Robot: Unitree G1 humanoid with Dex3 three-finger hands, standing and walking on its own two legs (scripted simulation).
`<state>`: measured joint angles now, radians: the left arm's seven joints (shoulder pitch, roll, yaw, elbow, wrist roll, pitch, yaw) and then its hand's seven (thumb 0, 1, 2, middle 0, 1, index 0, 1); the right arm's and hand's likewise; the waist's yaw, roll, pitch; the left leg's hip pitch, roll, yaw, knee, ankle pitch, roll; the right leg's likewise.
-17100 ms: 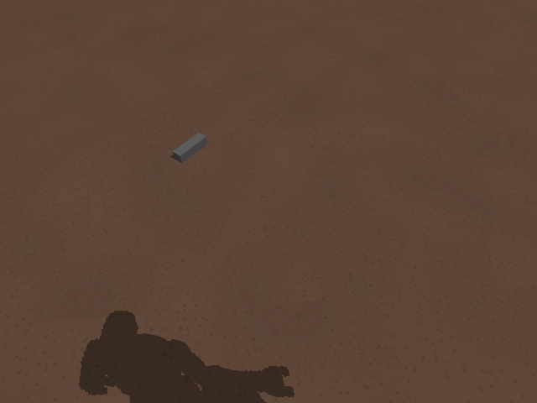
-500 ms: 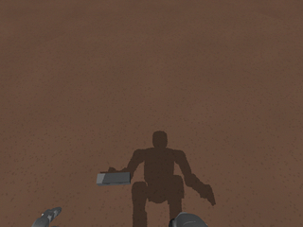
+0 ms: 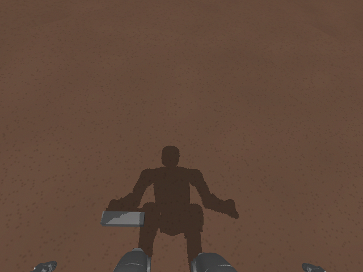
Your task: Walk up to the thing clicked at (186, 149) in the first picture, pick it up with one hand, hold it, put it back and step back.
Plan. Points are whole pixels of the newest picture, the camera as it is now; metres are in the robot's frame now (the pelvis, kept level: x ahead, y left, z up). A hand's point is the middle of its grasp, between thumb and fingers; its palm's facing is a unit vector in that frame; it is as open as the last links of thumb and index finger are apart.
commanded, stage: walk up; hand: left
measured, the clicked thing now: (123, 219) +0.39 +0.23 -0.73
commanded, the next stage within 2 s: none
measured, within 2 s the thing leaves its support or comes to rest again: neither
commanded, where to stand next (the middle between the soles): +0.05 -0.03 m, yaw +1 degrees
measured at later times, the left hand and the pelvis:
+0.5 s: hand out of the picture +0.08 +0.23 -0.13, palm faces -0.05 -0.92 -0.38, open 7.4 cm; pelvis -0.01 -0.02 +0.01, yaw -2 degrees
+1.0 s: hand out of the picture +0.09 +0.23 -0.14, palm faces -0.04 -0.94 -0.33, open 7.4 cm; pelvis +0.00 -0.02 +0.02, yaw +0 degrees
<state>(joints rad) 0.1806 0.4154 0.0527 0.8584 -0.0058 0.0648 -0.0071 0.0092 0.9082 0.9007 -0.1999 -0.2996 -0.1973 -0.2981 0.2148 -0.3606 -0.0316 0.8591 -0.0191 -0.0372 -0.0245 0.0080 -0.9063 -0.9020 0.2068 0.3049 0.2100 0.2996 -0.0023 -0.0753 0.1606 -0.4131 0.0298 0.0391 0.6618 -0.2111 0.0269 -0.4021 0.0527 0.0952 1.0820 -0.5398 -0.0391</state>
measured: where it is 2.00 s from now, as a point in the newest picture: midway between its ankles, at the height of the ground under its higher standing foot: outside the picture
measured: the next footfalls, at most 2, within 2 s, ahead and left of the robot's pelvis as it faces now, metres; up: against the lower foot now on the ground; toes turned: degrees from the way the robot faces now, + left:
right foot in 0.18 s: -0.01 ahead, -0.16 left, +0.00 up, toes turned -1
left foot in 1.96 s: -0.07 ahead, +0.09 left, +0.00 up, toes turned +5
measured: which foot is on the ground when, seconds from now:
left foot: down 0.00-1.00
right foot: up 0.00-0.16, down 0.18-1.00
